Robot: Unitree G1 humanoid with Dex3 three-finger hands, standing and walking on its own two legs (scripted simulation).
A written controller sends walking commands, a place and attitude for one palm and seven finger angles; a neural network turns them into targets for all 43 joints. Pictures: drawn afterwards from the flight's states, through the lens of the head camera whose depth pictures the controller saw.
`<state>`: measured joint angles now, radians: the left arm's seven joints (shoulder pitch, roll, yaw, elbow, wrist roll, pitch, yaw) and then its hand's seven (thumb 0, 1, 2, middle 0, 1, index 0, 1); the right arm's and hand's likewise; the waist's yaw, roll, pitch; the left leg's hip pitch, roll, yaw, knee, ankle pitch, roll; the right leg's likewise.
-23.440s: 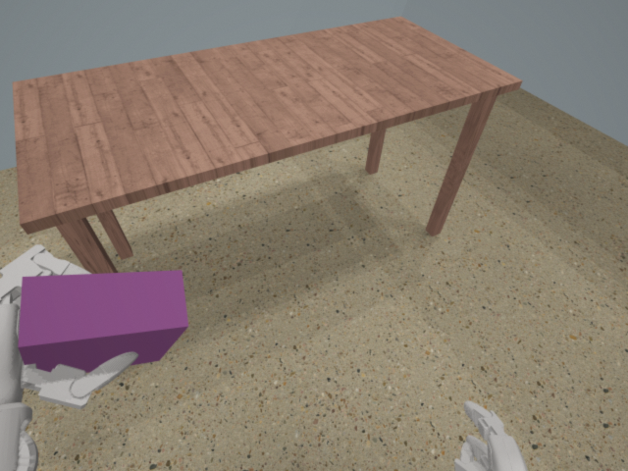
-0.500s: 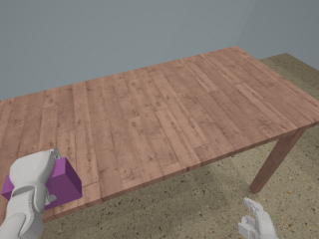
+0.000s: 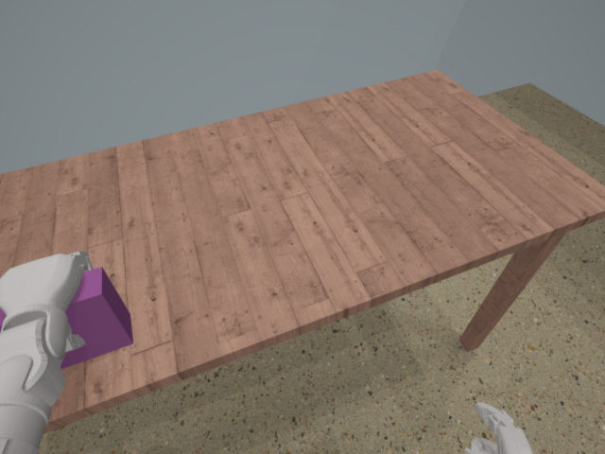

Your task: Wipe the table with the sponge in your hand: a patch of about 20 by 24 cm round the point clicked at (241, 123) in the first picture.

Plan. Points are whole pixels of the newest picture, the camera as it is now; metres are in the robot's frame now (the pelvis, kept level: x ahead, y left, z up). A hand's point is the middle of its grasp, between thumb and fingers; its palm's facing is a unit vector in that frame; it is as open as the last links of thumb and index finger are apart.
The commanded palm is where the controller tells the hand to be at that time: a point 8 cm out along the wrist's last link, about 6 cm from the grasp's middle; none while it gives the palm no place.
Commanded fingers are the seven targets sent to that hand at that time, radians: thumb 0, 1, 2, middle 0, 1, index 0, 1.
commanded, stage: wipe forward along the first lane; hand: left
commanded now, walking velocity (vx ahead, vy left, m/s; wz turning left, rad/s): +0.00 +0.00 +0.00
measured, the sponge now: (72, 331) +0.25 +0.38 -0.01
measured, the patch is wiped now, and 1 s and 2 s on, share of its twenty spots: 0.10 0.20 0.25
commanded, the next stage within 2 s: slide across to the middle lane in 1.18 s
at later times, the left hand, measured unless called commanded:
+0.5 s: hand (61, 277) +0.31 +0.40 +0.04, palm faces -0.13 -0.01 -0.99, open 9.8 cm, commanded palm +0.30 +0.39 +0.08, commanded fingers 0.00 0.10 1.30 -1.20 -1.60 -1.20 -1.60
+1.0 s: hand (61, 254) +0.35 +0.43 +0.04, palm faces -0.14 -0.01 -0.99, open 9.8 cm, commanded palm +0.35 +0.41 +0.07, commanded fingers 0.00 0.10 1.30 -1.20 -1.60 -1.20 -1.60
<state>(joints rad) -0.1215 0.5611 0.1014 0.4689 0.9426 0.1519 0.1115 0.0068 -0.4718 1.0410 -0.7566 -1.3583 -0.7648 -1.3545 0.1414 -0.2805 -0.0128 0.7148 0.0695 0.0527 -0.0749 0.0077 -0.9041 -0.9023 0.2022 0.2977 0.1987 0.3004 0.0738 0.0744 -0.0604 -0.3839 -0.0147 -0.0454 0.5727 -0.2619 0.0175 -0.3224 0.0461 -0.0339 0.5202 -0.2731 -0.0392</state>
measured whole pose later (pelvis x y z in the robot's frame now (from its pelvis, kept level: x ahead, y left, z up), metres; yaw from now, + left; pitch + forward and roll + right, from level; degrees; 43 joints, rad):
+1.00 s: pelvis +0.00 +0.03 -0.01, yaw -1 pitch +12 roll -3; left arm -0.52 0.69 0.13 0.93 1.03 0.02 0.15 0.01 -0.51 1.09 -0.77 -1.34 -0.77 -1.37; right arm 0.26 -0.28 -0.02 0.71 0.07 0.11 -0.04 0.00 -0.90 -0.90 0.20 0.30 0.20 0.30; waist 0.01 0.05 -0.12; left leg -0.60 -0.02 -0.03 0.69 -0.30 0.06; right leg -0.51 0.04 -0.02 0.59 -0.28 0.00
